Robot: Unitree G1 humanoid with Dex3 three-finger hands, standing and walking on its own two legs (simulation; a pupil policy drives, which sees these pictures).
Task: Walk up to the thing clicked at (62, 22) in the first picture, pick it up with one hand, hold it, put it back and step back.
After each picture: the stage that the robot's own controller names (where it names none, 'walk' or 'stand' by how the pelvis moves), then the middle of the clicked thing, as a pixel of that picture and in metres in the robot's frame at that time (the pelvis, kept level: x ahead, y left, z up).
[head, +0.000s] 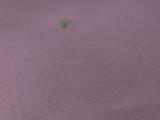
stand; (62, 24) +1.70 +0.30 -0.72
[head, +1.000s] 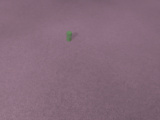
walk; (69, 36) +1.57 +0.16 -0.70
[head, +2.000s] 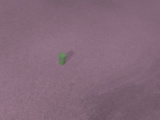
walk; (62, 58) +1.02 +0.14 -0.71
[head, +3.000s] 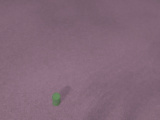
walk; (56, 99) +0.62 +0.15 -0.71
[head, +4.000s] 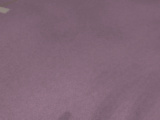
stand; out of the picture +0.39 +0.19 -0.71
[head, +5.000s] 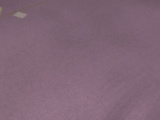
stand; out of the picture +0.35 +0.16 -0.72
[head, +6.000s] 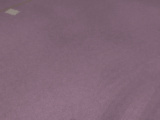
stand; out of the picture +0.34 +0.17 -0.73
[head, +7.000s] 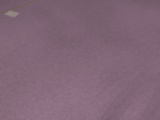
stand; out of the picture +0.34 +0.18 -0.72
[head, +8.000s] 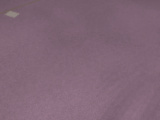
stand; out of the picture +0.33 +0.18 -0.72
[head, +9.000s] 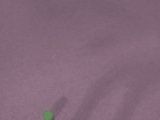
go down; (48, 117) +0.35 +0.19 -0.66
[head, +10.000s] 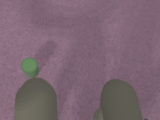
go down; (30, 68) +0.40 +0.21 -0.30
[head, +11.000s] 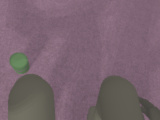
close in; (20, 64) +0.40 +0.23 -0.27
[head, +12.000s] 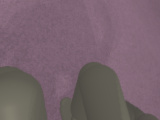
close; out of the picture +0.39 +0.24 -0.22
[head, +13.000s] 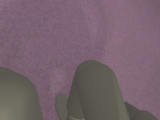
close; out of the picture +0.39 +0.26 -0.21
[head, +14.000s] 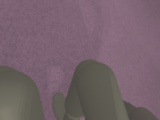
lift; out of the picture +0.38 +0.26 -0.22
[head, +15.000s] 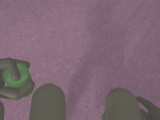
lift; (20, 81) +0.31 +0.22 -0.04
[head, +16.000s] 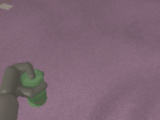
hold; (35, 88) +0.32 +0.17 +0.03
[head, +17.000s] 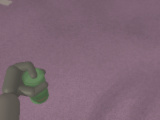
hold; (36, 86) +0.33 +0.17 +0.01
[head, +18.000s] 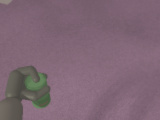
hold; (38, 91) +0.32 +0.16 +0.00
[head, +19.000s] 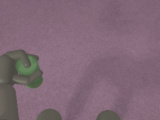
crouch; (30, 73) +0.38 +0.18 -0.06
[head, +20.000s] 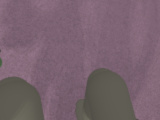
lower; out of the picture +0.41 +0.25 -0.17
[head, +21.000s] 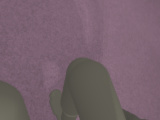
lower; out of the picture +0.42 +0.27 -0.22
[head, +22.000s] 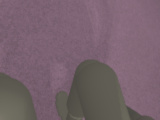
lower; out of the picture +0.40 +0.28 -0.22
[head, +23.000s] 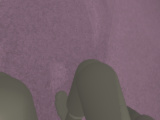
lower; out of the picture +0.40 +0.28 -0.22
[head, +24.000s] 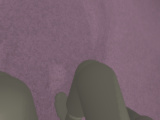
lower; out of the picture +0.40 +0.28 -0.22
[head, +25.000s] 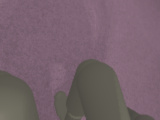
withdraw; out of the picture +0.39 +0.24 -0.23
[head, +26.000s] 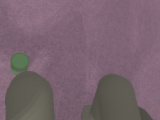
stand; (19, 64) +0.39 +0.21 -0.26
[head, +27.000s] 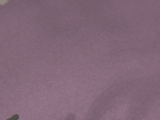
stand; out of the picture +0.33 +0.15 -0.64
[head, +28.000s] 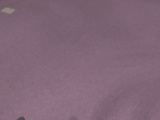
stand; out of the picture +0.35 +0.16 -0.66
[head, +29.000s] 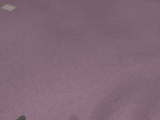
stand; out of the picture +0.34 +0.16 -0.67
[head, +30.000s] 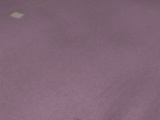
stand; out of the picture +0.37 +0.15 -0.72
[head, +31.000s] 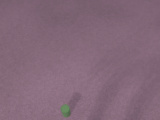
walk; (65, 111) +0.44 +0.16 -0.69
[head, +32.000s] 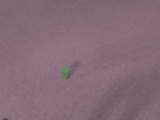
walk; (66, 73) +0.72 +0.13 -0.69
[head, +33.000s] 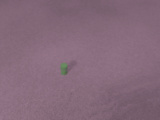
stand; (64, 69) +0.97 +0.17 -0.71
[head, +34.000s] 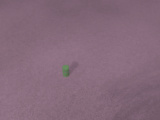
stand; (65, 71) +0.95 +0.18 -0.73
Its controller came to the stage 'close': yes
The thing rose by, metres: 0.71
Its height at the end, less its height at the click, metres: +0.00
